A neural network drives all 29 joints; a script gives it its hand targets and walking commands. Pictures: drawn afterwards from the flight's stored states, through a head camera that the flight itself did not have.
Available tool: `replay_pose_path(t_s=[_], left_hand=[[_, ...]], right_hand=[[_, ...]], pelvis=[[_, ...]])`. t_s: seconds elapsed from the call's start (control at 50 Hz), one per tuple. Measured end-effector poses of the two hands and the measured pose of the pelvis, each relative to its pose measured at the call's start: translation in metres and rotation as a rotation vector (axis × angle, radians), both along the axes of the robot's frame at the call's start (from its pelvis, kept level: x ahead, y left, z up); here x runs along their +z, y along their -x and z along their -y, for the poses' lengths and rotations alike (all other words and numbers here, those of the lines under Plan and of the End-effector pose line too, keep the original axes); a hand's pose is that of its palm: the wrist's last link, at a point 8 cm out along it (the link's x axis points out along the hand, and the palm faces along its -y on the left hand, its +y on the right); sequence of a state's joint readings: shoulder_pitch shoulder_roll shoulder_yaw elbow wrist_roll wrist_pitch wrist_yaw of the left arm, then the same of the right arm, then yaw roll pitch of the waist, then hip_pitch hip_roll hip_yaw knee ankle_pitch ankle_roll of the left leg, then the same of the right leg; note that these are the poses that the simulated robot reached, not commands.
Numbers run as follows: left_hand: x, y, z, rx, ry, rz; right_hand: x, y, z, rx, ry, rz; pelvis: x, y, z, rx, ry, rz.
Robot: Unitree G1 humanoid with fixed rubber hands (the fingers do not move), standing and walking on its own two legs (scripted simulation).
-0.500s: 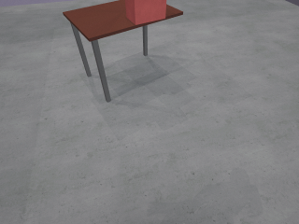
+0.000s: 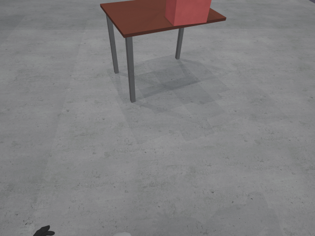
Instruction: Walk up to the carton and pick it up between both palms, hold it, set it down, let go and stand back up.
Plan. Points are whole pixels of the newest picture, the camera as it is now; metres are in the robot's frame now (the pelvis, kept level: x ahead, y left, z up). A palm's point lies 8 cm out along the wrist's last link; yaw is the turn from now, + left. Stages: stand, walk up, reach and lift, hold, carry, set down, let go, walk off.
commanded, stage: walk up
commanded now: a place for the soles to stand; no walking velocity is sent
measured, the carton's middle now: (187, 5) +1.60 -0.14 -0.02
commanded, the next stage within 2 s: none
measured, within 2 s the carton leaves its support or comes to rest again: neither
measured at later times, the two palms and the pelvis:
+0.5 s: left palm (32, 162) +0.32 +0.40 -0.06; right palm (269, 197) +0.25 -0.29 -0.06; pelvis +0.20 +0.05 -0.01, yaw +11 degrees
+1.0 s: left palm (63, 155) +0.38 +0.35 -0.12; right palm (210, 83) +0.75 -0.20 -0.06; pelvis +0.48 +0.02 -0.04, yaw +18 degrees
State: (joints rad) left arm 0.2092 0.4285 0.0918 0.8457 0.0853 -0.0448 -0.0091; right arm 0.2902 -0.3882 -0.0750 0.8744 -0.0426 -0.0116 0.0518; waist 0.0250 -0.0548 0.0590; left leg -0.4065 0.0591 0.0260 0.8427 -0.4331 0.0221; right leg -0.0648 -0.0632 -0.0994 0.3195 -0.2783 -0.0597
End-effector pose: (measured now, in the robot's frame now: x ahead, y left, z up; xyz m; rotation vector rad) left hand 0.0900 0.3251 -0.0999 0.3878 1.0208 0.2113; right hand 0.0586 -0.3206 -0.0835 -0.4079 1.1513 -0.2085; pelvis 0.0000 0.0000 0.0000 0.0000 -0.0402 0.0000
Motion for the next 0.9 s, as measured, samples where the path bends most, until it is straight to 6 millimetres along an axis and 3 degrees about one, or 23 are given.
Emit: replay_pose_path(t_s=[0.1, 0.16, 0.22, 0.32, 0.38, 0.44, 0.52, 0.58, 0.66, 0.7, 0.78, 0.84, 0.9], left_hand=[[-0.010, 0.005, -0.043, 0.051, 0.000, -0.004], [-0.027, -0.015, -0.072, 0.056, 0.000, 0.019], [-0.037, -0.055, -0.082, 0.019, 0.020, 0.042], [-0.002, -0.143, -0.065, -0.067, 0.073, 0.193], [0.022, -0.180, -0.062, -0.097, 0.066, 0.232], [0.036, -0.207, -0.068, -0.079, 0.035, 0.242], [0.038, -0.233, -0.071, -0.003, 0.005, 0.237], [0.026, -0.254, -0.063, 0.052, -0.011, 0.208], [-0.003, -0.274, -0.036, 0.129, -0.025, 0.164], [-0.014, -0.267, -0.018, 0.165, -0.013, 0.121], [-0.013, -0.241, 0.009, 0.271, 0.026, 0.002], [-0.002, -0.233, 0.012, 0.326, 0.016, -0.059], [0.004, -0.240, 0.004, 0.349, -0.003, -0.093]], right_hand=[[0.014, -0.066, -0.021, 0.100, 0.041, 0.079], [0.006, -0.094, -0.031, 0.118, 0.103, 0.134], [-0.004, -0.094, -0.043, 0.073, 0.139, 0.148], [0.004, -0.088, -0.061, 0.037, 0.111, 0.077], [0.011, -0.107, -0.057, 0.053, 0.111, 0.056], [0.016, -0.143, -0.046, 0.097, 0.128, 0.039], [0.020, -0.218, -0.024, 0.172, 0.164, 0.047], [0.017, -0.292, -0.004, 0.232, 0.191, 0.099], [-0.006, -0.400, 0.017, 0.306, 0.202, 0.164], [-0.012, -0.449, 0.006, 0.326, 0.165, 0.205], [-0.001, -0.533, -0.046, 0.422, 0.049, 0.289], [0.012, -0.584, -0.075, 0.494, 0.003, 0.326], [0.020, -0.629, -0.099, 0.542, -0.017, 0.348]], pelvis=[[-0.011, -0.028, -0.028, 0.062, 0.013, 0.013], [-0.034, -0.054, -0.054, 0.075, 0.019, 0.010], [-0.045, -0.073, -0.066, 0.061, -0.022, 0.026], [-0.024, -0.105, -0.067, 0.111, -0.019, 0.038], [-0.015, -0.129, -0.067, 0.139, -0.008, 0.035], [-0.012, -0.159, -0.061, 0.176, -0.005, 0.026], [-0.016, -0.209, -0.045, 0.203, -0.017, 0.008], [-0.027, -0.253, -0.029, 0.217, -0.028, -0.006], [-0.052, -0.309, -0.007, 0.225, 0.011, 0.017], [-0.055, -0.330, 0.000, 0.244, 0.008, 0.028], [-0.036, -0.371, 0.002, 0.255, -0.017, 0.032], [-0.025, -0.402, -0.002, 0.268, -0.015, 0.022], [-0.022, -0.431, -0.007, 0.282, 0.001, 0.014]])
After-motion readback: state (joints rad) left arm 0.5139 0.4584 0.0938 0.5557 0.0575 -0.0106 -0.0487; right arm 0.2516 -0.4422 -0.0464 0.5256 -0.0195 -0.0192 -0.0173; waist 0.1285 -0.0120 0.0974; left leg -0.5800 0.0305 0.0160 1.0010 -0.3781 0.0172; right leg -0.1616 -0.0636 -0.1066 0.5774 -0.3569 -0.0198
